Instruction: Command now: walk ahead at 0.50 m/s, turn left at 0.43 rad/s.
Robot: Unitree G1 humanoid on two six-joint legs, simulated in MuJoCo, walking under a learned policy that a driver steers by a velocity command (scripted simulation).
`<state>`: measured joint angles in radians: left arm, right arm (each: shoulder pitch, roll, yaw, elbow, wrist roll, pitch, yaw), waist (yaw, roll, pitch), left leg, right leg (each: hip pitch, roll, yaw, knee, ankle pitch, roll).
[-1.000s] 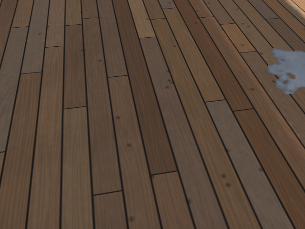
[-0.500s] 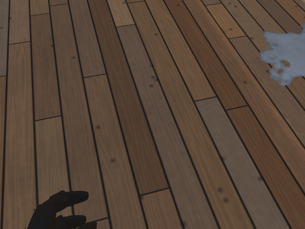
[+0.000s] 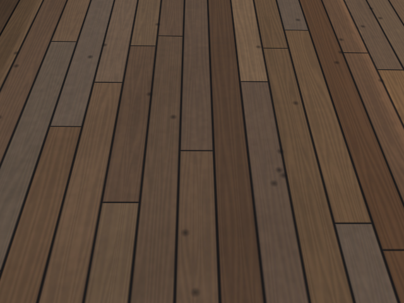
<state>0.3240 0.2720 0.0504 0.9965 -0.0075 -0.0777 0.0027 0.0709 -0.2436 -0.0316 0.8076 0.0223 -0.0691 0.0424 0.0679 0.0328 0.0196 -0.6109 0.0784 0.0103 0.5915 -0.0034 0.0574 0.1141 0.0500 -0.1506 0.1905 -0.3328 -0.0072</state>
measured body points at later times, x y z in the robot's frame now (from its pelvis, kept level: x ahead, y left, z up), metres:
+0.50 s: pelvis +0.29 +0.04 +0.01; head +0.32 +0.06 +0.46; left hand +0.46 +0.33 -0.08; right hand +0.40 -0.24 -0.10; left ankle +0.17 +0.11 -0.73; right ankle +0.49 -0.06 -0.71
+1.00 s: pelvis +0.54 +0.12 +0.01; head +0.57 +0.14 +0.45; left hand +0.39 +0.37 -0.12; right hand +0.86 +0.03 -0.06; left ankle +0.62 +0.30 -0.71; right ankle +0.49 -0.05 -0.73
